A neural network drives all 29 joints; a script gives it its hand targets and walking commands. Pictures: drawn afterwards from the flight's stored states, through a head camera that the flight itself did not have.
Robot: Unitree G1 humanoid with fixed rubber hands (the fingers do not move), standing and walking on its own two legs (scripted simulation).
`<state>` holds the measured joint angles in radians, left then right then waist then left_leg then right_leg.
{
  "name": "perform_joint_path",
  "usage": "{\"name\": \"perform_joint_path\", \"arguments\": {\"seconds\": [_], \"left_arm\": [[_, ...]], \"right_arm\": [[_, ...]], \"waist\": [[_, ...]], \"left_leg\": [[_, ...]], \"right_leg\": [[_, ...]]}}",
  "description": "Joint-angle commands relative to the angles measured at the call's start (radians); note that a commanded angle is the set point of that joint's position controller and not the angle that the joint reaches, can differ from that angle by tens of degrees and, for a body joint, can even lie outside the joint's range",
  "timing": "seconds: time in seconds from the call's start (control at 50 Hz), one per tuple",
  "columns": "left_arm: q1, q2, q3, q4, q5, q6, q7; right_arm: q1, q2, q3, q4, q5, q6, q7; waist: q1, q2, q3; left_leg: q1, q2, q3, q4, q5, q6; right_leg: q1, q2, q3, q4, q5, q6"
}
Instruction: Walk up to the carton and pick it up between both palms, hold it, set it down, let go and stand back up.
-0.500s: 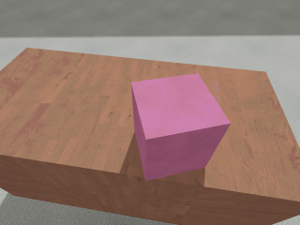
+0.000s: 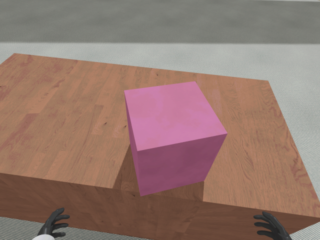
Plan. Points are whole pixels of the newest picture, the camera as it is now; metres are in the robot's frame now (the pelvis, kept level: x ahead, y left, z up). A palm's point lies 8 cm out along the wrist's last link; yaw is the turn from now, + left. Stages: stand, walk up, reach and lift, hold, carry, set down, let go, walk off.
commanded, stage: reach and lift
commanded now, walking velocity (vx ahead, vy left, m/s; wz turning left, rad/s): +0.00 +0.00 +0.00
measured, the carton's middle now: (167, 139) +0.41 +0.01 +0.00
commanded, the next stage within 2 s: none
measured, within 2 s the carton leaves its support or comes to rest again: neither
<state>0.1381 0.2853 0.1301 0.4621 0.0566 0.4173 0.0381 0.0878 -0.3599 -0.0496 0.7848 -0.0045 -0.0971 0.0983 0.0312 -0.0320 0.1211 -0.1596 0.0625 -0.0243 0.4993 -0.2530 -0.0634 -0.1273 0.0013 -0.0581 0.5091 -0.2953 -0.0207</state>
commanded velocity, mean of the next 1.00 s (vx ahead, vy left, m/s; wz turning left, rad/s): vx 0.00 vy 0.00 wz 0.00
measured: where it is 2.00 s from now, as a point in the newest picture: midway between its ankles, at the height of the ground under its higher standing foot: outside the picture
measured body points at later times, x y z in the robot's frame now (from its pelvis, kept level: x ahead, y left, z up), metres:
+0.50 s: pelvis +0.00 +0.02 +0.01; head +0.00 +0.04 +0.46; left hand +0.18 +0.23 -0.06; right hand +0.15 -0.25 -0.06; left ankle +0.02 +0.16 -0.74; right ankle -0.01 -0.10 -0.74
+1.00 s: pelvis +0.01 +0.00 +0.01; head +0.02 +0.00 +0.46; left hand +0.19 +0.19 -0.04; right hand +0.19 -0.24 -0.05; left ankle +0.02 +0.16 -0.74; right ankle -0.01 -0.10 -0.74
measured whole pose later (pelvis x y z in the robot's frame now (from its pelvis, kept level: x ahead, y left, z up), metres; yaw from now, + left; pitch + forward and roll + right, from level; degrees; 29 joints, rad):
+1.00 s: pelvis +0.01 +0.00 +0.01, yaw -3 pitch -1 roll +1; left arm 0.31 0.01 0.01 0.37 0.04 -0.20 0.19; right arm 0.20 -0.32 0.09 0.75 0.26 -0.48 0.19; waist 0.05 -0.02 0.01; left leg -0.16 0.07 0.02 0.37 -0.20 -0.06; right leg -0.17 0.02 0.00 0.42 -0.25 -0.03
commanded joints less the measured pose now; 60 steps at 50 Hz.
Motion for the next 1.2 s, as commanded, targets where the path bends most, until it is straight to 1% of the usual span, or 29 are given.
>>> {"name": "perform_joint_path", "arguments": {"seconds": [0.0, 0.04, 0.08, 0.1, 0.18, 0.2, 0.22, 0.24, 0.26, 0.32, 0.34, 0.36, 0.4, 0.46, 0.5, 0.54, 0.56, 0.58, 0.6, 0.68, 0.76, 0.86, 0.92, 0.94, 1.0, 1.02, 1.1, 1.12, 1.18], "left_arm": [[-0.067, 0.129, 0.02, -0.258, -0.045, -0.114, 0.019], [-0.03, 0.119, 0.017, -0.245, -0.039, -0.138, 0.023], [0.0, 0.101, 0.015, -0.243, -0.045, -0.171, 0.029], [-0.013, 0.085, 0.004, -0.264, -0.051, -0.184, 0.034], [0.019, 0.055, -0.006, -0.242, -0.062, -0.229, 0.052], [0.028, 0.031, -0.016, -0.224, -0.06, -0.243, 0.057], [0.049, 0.012, -0.016, -0.205, -0.05, -0.247, 0.061], [0.034, 0.003, -0.022, -0.227, -0.045, -0.261, 0.07], [0.041, -0.022, -0.045, -0.238, -0.051, -0.27, 0.076], [0.051, -0.061, -0.068, -0.218, -0.043, -0.298, 0.101], [0.041, -0.064, -0.067, -0.244, -0.034, -0.305, 0.109], [0.037, -0.092, -0.089, -0.249, -0.029, -0.312, 0.119], [0.053, -0.114, -0.101, -0.268, -0.017, -0.34, 0.14], [0.044, -0.148, -0.115, -0.263, -0.008, -0.363, 0.153], [0.061, -0.179, -0.135, -0.275, -0.015, -0.383, 0.157], [0.061, -0.191, -0.141, -0.246, -0.006, -0.393, 0.162], [0.057, -0.188, -0.133, -0.269, -0.004, -0.411, 0.163], [0.078, -0.201, -0.126, -0.286, 0.006, -0.428, 0.166], [0.077, -0.21, -0.132, -0.278, 0.002, -0.433, 0.165], [0.063, -0.213, -0.125, -0.329, -0.007, -0.494, 0.173], [0.094, -0.22, -0.119, -0.299, -0.012, -0.562, 0.164], [0.103, -0.233, -0.122, -0.285, -0.031, -0.642, 0.158], [0.113, -0.237, -0.107, -0.236, -0.008, -0.689, 0.159], [0.11, -0.245, -0.116, -0.243, -0.018, -0.701, 0.161], [0.1, -0.257, -0.122, -0.252, -0.017, -0.743, 0.17], [0.112, -0.272, -0.138, -0.237, -0.024, -0.751, 0.17], [0.11, -0.285, -0.137, -0.267, -0.025, -0.782, 0.192], [0.088, -0.291, -0.155, -0.267, -0.033, -0.782, 0.194], [0.046, -0.302, -0.14, -0.25, -0.023, -0.786, 0.21]], "right_arm": [[-0.018, -0.099, -0.04, -0.16, 0.031, -0.051, -0.008], [0.018, -0.085, -0.047, -0.151, 0.027, -0.068, -0.013], [0.029, -0.079, -0.064, -0.16, 0.023, -0.091, -0.019], [0.01, -0.09, -0.07, -0.153, 0.014, -0.103, -0.018], [0.009, -0.095, -0.082, -0.194, 0.02, -0.123, -0.005], [0.006, -0.098, -0.083, -0.191, 0.029, -0.131, 0.0], [0.002, -0.094, -0.073, -0.182, 0.03, -0.135, 0.009], [-0.004, -0.112, -0.083, -0.191, 0.034, -0.141, 0.017], [-0.004, -0.101, -0.084, -0.192, 0.036, -0.145, 0.026], [-0.017, -0.13, -0.089, -0.174, 0.065, -0.154, 0.051], [-0.031, -0.136, -0.076, -0.18, 0.077, -0.158, 0.059], [-0.028, -0.14, -0.068, -0.168, 0.089, -0.162, 0.069], [-0.041, -0.164, -0.065, -0.17, 0.12, -0.184, 0.091], [-0.05, -0.187, -0.035, -0.151, 0.156, -0.204, 0.108], [-0.037, -0.187, -0.05, -0.15, 0.159, -0.216, 0.118], [-0.04, -0.201, -0.041, -0.122, 0.177, -0.221, 0.125], [-0.026, -0.192, -0.019, -0.123, 0.194, -0.236, 0.123], [-0.004, -0.174, -0.016, -0.117, 0.206, -0.245, 0.123], [-0.002, -0.184, -0.014, -0.112, 0.213, -0.252, 0.125], [0.008, -0.171, 0.013, -0.148, 0.252, -0.299, 0.113], [0.029, -0.144, 0.038, -0.164, 0.256, -0.356, 0.1], [0.037, -0.127, 0.069, -0.184, 0.269, -0.412, 0.089], [0.026, -0.109, 0.095, -0.159, 0.288, -0.447, 0.084], [0.024, -0.122, 0.094, -0.155, 0.289, -0.456, 0.086], [0.006, -0.106, 0.111, -0.168, 0.297, -0.489, 0.085], [0.011, -0.102, 0.118, -0.166, 0.308, -0.498, 0.085], [0.011, -0.12, 0.12, -0.151, 0.339, -0.521, 0.094], [-0.001, -0.127, 0.122, -0.145, 0.352, -0.524, 0.094], [-0.054, -0.127, 0.136, -0.111, 0.356, -0.531, 0.103]], "waist": [[-0.016, -0.023, -0.205], [-0.032, -0.017, -0.205], [-0.028, -0.015, -0.205], [-0.024, 0.012, -0.2], [-0.022, -0.024, -0.182], [-0.006, -0.012, -0.172], [-0.017, -0.008, -0.164], [0.006, 0.0, -0.166], [-0.007, -0.015, -0.171], [-0.003, 0.005, -0.155], [0.02, 0.012, -0.144], [0.005, 0.03, -0.165], [0.028, 0.05, -0.179], [0.037, 0.021, -0.171], [0.021, 0.011, -0.172], [0.022, 0.007, -0.161], [0.032, -0.019, -0.177], [0.039, -0.001, -0.176], [0.02, -0.019, -0.174], [0.024, -0.013, -0.218], [0.019, -0.04, -0.231], [0.018, -0.096, -0.211], [0.024, -0.088, -0.214], [0.016, -0.094, -0.204], [0.034, -0.078, -0.235], [0.03, -0.098, -0.221], [0.033, -0.06, -0.254], [0.019, -0.046, -0.254], [0.034, -0.032, -0.257]], "left_leg": [[0.105, -0.09, 0.097, -0.069, 0.199, 0.041], [0.113, -0.095, 0.091, -0.079, 0.238, 0.033], [0.118, -0.096, 0.089, -0.09, 0.242, 0.033], [0.124, -0.093, 0.095, -0.1, 0.24, 0.032], [0.146, -0.092, 0.085, -0.125, 0.238, 0.04], [0.156, -0.09, 0.089, -0.129, 0.229, 0.039], [0.17, -0.091, 0.081, -0.144, 0.226, 0.036], [0.174, -0.082, 0.084, -0.147, 0.228, 0.032], [0.178, -0.081, 0.073, -0.156, 0.224, 0.037], [0.174, -0.068, 0.065, -0.17, 0.177, 0.035], [0.156, -0.072, 0.066, -0.17, 0.178, 0.036], [0.182, -0.063, 0.061, -0.17, 0.184, 0.03], [0.188, -0.06, 0.05, -0.167, 0.193, 0.024], [0.176, -0.055, 0.048, -0.16, 0.174, 0.032], [0.174, -0.055, 0.035, -0.178, 0.133, 0.034], [0.166, -0.059, 0.046, -0.171, 0.135, 0.036], [0.166, -0.059, 0.055, -0.166, 0.147, 0.041], [0.156, -0.068, 0.071, -0.16, 0.178, 0.039], [0.162, -0.07, 0.062, -0.16, 0.187, 0.039], [0.162, -0.077, 0.07, -0.136, 0.225, 0.043], [0.127, -0.087, 0.088, -0.129, 0.246, 0.055], [0.077, -0.088, 0.094, -0.138, 0.228, 0.059], [0.05, -0.091, 0.088, -0.135, 0.242, 0.063], [0.049, -0.088, 0.089, -0.134, 0.238, 0.062], [0.058, -0.082, 0.085, -0.135, 0.25, 0.06], [0.045, -0.082, 0.089, -0.131, 0.236, 0.06], [0.048, -0.077, 0.084, -0.116, 0.264, 0.057], [0.06, -0.074, 0.085, -0.107, 0.263, 0.053], [0.062, -0.068, 0.085, -0.109, 0.199, 0.059]], "right_leg": [[-0.007, -0.003, 0.022, -0.141, 0.29, 0.043], [-0.005, 0.006, 0.018, -0.152, 0.321, 0.044], [-0.016, 0.009, 0.022, -0.164, 0.31, 0.047], [-0.041, 0.012, 0.013, -0.178, 0.266, 0.042], [-0.071, 0.038, 0.004, -0.201, 0.206, 0.041], [-0.086, 0.034, 0.009, -0.223, 0.174, 0.031], [-0.095, 0.048, -0.002, -0.228, 0.148, 0.027], [-0.101, 0.051, 0.005, -0.235, 0.131, 0.016], [-0.094, 0.061, -0.004, -0.238, 0.135, 0.017], [-0.133, 0.063, -0.005, -0.245, 0.069, -0.004], [-0.129, 0.062, -0.001, -0.243, 0.075, -0.004], [-0.137, 0.064, -0.005, -0.236, 0.074, -0.013], [-0.15, 0.066, 0.002, -0.237, 0.088, -0.029], [-0.155, 0.063, 0.01, -0.231, 0.083, -0.036], [-0.182, 0.062, 0.003, -0.234, 0.064, -0.036], [-0.175, 0.059, 0.01, -0.229, 0.072, -0.04], [-0.16, 0.056, 0.02, -0.228, 0.089, -0.039], [-0.146, 0.051, 0.029, -0.224, 0.115, -0.04], [-0.149, 0.055, 0.021, -0.225, 0.121, -0.033], [-0.114, 0.06, 0.038, -0.204, 0.179, -0.026], [-0.09, 0.038, 0.063, -0.187, 0.29, -0.007], [-0.05, 0.037, 0.065, -0.172, 0.328, 0.011], [-0.038, 0.03, 0.087, -0.148, 0.393, 0.006], [-0.039, 0.034, 0.079, -0.152, 0.376, 0.006], [-0.053, 0.039, 0.079, -0.151, 0.339, -0.001], [-0.063, 0.043, 0.078, -0.152, 0.324, 0.0], [-0.076, 0.05, 0.076, -0.139, 0.308, -0.013], [-0.106, 0.046, 0.078, -0.14, 0.305, -0.018], [-0.156, 0.05, 0.078, -0.151, 0.17, -0.03]]}}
